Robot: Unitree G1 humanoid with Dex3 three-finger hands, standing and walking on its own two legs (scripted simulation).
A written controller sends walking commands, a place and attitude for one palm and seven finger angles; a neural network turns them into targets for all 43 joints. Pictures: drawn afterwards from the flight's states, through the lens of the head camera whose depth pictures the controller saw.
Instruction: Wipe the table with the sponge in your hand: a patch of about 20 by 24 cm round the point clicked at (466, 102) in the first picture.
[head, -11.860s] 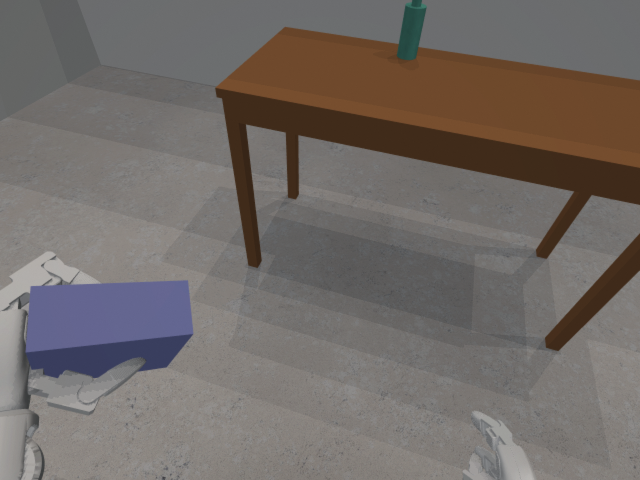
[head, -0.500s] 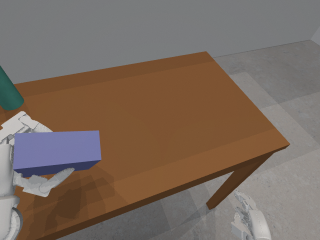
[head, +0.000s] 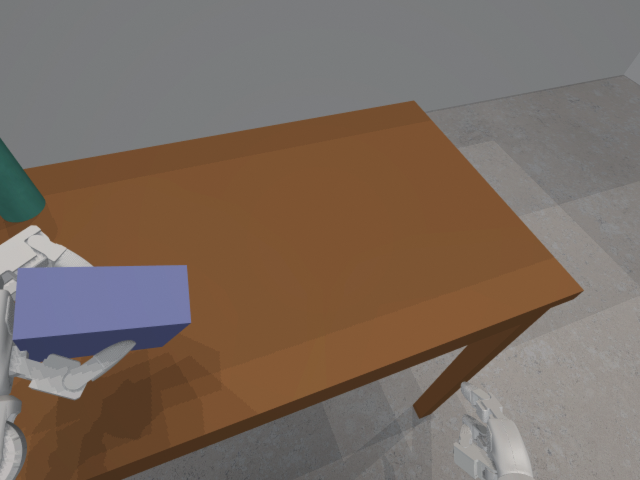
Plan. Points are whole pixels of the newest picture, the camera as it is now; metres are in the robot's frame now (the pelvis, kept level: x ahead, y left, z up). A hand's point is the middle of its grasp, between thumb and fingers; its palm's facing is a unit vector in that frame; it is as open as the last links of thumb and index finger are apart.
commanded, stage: look again from close up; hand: left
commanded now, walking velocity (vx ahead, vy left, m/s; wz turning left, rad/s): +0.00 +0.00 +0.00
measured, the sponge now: (128, 313) +0.23 +0.21 +0.13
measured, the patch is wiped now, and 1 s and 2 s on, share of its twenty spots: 0.00 0.00 0.00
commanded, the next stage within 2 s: turn the palm down, sponge in hand in 0.14 s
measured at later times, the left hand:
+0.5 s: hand (75, 323) +0.21 +0.24 +0.16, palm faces +0.27 -0.78 -0.57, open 9.5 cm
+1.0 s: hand (119, 322) +0.21 +0.20 +0.16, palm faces +0.22 -0.53 -0.82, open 9.5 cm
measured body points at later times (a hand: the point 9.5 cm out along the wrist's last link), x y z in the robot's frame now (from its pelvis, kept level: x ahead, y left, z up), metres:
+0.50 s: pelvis -0.01 -0.01 -0.01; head -0.02 -0.02 +0.44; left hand +0.19 +0.28 +0.19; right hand +0.20 -0.22 -0.07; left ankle +0.02 +0.10 -0.74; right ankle -0.02 -0.14 -0.74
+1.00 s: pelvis -0.02 -0.07 -0.02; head -0.03 -0.11 +0.43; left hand +0.20 +0.23 +0.20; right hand +0.20 -0.29 -0.10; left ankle +0.02 +0.10 -0.74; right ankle -0.02 -0.14 -0.74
